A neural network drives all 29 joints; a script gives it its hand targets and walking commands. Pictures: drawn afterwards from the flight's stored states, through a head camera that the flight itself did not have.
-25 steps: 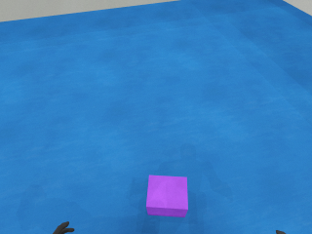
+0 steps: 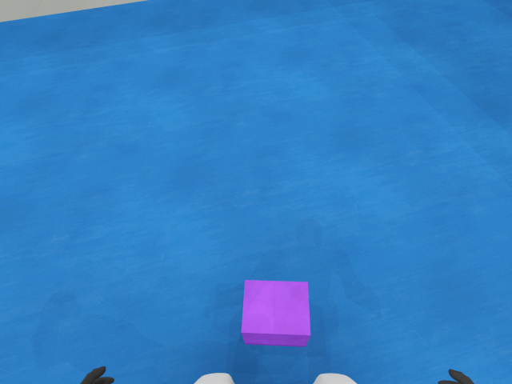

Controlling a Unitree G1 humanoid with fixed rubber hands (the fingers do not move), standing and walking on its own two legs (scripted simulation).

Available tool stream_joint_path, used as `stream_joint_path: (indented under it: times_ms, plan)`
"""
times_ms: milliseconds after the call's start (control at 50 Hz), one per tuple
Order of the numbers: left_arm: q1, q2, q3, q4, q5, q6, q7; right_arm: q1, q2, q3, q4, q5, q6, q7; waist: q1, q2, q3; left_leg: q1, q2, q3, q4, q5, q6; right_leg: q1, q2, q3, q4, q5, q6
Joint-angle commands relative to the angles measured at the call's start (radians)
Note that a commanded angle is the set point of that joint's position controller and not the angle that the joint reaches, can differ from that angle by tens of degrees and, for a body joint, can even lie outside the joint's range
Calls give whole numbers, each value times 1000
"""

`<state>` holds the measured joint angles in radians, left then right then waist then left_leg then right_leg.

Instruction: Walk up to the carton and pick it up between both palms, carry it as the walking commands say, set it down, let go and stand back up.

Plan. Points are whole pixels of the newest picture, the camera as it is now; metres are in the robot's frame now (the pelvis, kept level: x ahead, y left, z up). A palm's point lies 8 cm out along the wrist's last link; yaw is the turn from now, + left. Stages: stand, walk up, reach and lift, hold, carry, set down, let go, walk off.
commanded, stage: stand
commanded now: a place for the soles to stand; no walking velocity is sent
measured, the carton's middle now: (275, 313) +0.38 -0.01 -0.66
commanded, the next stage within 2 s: reach and lift in 0.58 s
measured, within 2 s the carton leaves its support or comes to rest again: neither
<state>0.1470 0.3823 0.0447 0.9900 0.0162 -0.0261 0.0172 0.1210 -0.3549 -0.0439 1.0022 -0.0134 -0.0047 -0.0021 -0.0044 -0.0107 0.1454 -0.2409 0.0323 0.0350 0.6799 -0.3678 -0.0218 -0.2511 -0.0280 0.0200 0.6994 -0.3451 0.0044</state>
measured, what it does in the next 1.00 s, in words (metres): shifts its weight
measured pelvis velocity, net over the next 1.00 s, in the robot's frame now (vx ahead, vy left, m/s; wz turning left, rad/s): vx -0.06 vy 0.00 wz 0.01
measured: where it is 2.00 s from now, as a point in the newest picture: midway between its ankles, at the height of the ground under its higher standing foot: outside the picture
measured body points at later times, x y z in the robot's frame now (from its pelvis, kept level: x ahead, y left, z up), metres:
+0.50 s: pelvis +0.00 +0.00 +0.02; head +0.01 +0.00 +0.47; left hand +0.12 +0.29 -0.10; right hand +0.12 -0.30 -0.10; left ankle +0.00 +0.14 -0.72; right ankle +0.00 -0.13 -0.72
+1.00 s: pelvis -0.06 +0.00 -0.01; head +0.09 +0.00 +0.41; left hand +0.18 +0.27 -0.13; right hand +0.17 -0.27 -0.13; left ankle +0.00 +0.14 -0.72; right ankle +0.00 -0.13 -0.72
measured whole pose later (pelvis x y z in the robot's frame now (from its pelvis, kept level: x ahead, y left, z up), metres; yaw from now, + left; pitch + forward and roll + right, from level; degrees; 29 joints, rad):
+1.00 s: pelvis -0.06 +0.00 -0.01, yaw +1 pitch +3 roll +0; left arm -0.16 0.28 0.16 0.62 0.05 0.27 -0.07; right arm -0.14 -0.28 -0.13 0.60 0.00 0.28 0.04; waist -0.01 -0.01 0.29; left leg -0.54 0.04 0.00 0.79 -0.31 -0.03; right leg -0.53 -0.01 0.00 0.80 -0.32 0.01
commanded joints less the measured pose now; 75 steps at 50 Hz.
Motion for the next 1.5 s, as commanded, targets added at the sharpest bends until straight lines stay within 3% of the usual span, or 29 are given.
stream_joint_path:
  times_ms: [0, 40, 140, 460, 500, 560, 580, 600, 640, 660, 720, 760, 780, 800, 820, 860, 900, 980, 1040, 1060, 1120, 1180, 1200, 1220, 1260, 1280, 1360, 1460, 1480]
  plan:
    - [-101, 259, 38, -72, 3, -9, 7, -11, -181, -37, -16, 10, -14, -8, -32, -88, -131, 137, 33, -87, -146, 118, 44, -93, -190, 207, -250, 333, -135]
    - [-115, 205, 26, -56, -13, -3, -1, -45, -225, -42, -13, 6, -25, -3, -5, -30, -183, 113, 106, -131, -208, 285, 75, 9, -82, 68, -194, 273, -45]
    - [-75, 197, 19, -16, -16, -10, 0, -76, -205, -21, 3, 10, -33, -15, 10, -54, -238, 157, 107, -82, -204, 507, 63, 93, -85, 56, -186, 476, -44]
    - [-130, 169, 5, 40, -11, 7, -7, -148, -204, -19, 53, 5, -27, -6, 12, 71, -176, 149, 107, -76, -349, 387, 55, 124, -79, 54, -333, 345, -17]
    - [-148, 171, 3, 36, -2, 1, -10, -129, -193, -21, 42, 12, -29, -4, -5, -11, -151, 142, 96, -89, -360, 319, 41, 115, -77, 52, -346, 332, -21]
    - [-138, 164, 3, 61, -2, 0, -13, -154, -193, -18, 53, 8, -29, -1, -6, 20, -161, 159, 96, -82, -388, 255, 33, 95, -75, 55, -373, 253, -18]
    - [-390, 96, 81, -290, -18, 68, -43, -304, -103, -98, -298, 2, 56, 16, 16, -14, -54, -92, -74, 18, -256, 104, -13, -51, 54, -3, -263, 118, 22]
    - [-351, 118, 105, -406, 15, 118, -49, -278, -94, -68, -388, 10, 104, 29, 12, -1, 7, -103, -45, 31, -243, 43, 2, -50, 75, -58, -261, 21, 11]
    - [-261, 92, 98, -353, 13, 178, -56, -243, -118, -42, -405, 8, 160, 58, 11, 9, -32, -160, -14, 39, -302, -75, 29, 45, 87, -92, -224, 3, 24]
    - [-258, 89, 103, -419, -5, 199, -73, -226, -145, -94, -449, -24, 184, 54, -4, -64, -114, -152, -16, 41, -261, 8, 29, -3, 83, -79, -216, 44, 16]
    - [-195, 140, 139, -495, 31, 248, -83, -149, -130, -146, -523, -51, 232, 45, -22, -81, -145, 10, -80, 44, -175, 72, 20, -43, 26, -60, -257, 31, 5]
    - [-182, 117, 170, -497, 73, 251, -76, -158, -110, -162, -520, -56, 238, 30, -14, -20, -195, 15, -93, 41, -117, 97, 6, -103, 15, -28, -211, 60, -7]
    - [-296, 112, 160, -523, 70, 264, -87, -246, -83, -144, -561, -23, 247, 30, -17, -46, -170, -4, -88, 38, -95, 43, 2, -159, 8, -22, -200, -19, 5]
    - [-260, 95, 169, -523, 85, 270, -78, -191, -107, -158, -490, -29, 249, 36, -11, 35, -212, 15, -70, 40, -94, 13, -5, -152, 33, -46, -158, -33, -3]
    - [-280, 99, 153, -468, 72, 283, -86, -288, -64, -125, -522, -10, 252, 29, 17, -15, -171, -75, -80, 33, -68, 23, 0, -177, 23, -43, -142, -39, 7]
    - [-322, 99, 183, -477, 89, 287, -74, -281, -76, -126, -493, 4, 267, 43, 21, 71, -243, -144, -38, 26, -55, -68, 2, -120, 50, -51, -70, -50, 26]
    - [-533, 126, 171, -549, 22, 259, -76, -470, -87, -122, -604, 35, 254, 34, 1, 17, -349, -185, -31, 13, 2, -111, 15, -145, 44, -47, -35, -121, 31]
    - [-582, 107, 160, -545, -13, 243, -56, -538, -126, -155, -613, 14, 238, 5, -35, 13, -559, -207, -44, 3, 85, 110, 9, -182, 58, -66, 68, 118, 22]
    - [-542, 130, 178, -484, -3, 266, -48, -472, -38, -116, -533, 68, 263, -6, 12, 74, -633, -205, -64, 4, 142, 245, 5, -231, 51, -53, 103, 248, 19]
    - [-540, 143, 174, -471, 4, 266, -43, -444, -71, -144, -477, 23, 266, -15, -21, 2, -607, -266, -59, 0, 147, 247, 5, -270, 63, -59, 128, 258, 29]
    - [-612, 94, 156, -426, -7, 267, -48, -535, -54, -115, -499, 68, 267, -9, -13, -3, -677, -325, -52, -6, 196, 288, 6, -294, 69, -37, 152, 317, 24]
    - [-640, 91, 145, -462, -11, 235, -47, -541, -91, -178, -503, 38, 236, -19, -48, 75, -781, -295, -70, -1, 234, 388, -16, -349, 86, -45, 186, 399, 25]
    - [-629, 60, 152, -471, -21, 226, -42, -553, -76, -178, -512, 52, 221, -12, -19, 84, -847, -352, -69, -11, 270, 477, -18, -401, 87, -53, 225, 465, 20]
    - [-700, 62, 151, -497, -30, 208, -43, -609, -124, -220, -543, 25, 195, -20, -71, 15, -833, -370, -66, -7, 281, 471, -18, -421, 102, -43, 217, 466, 23]
    - [-658, 51, 180, -454, -19, 199, -38, -598, -76, -189, -551, 61, 185, -10, -15, 59, -896, -339, -71, -16, 298, 571, -20, -484, 112, -49, 234, 506, 29]
    - [-659, 54, 168, -438, -38, 189, -37, -611, -100, -197, -530, 43, 170, -14, -45, 36, -899, -409, -83, -2, 303, 533, -24, -471, 110, -41, 234, 518, 32]
    - [-852, 98, 219, -491, -47, 185, -23, -810, -106, -176, -584, 85, 157, 2, -1, 58, -989, -484, -70, -20, 331, 498, -21, -587, 91, -35, 270, 382, 38]
    - [-1063, 126, 200, -546, -76, 190, -9, -1022, -126, -176, -599, 128, 162, 6, 5, 67, -1155, -512, -68, -16, 340, 415, -26, -598, 85, -46, 305, 331, 31]
    - [-1089, 126, 198, -519, -77, 202, -11, -1038, -80, -174, -548, 119, 182, 6, -10, 12, -1144, -574, -78, -3, 347, 375, -17, -595, 89, -65, 317, 334, 45]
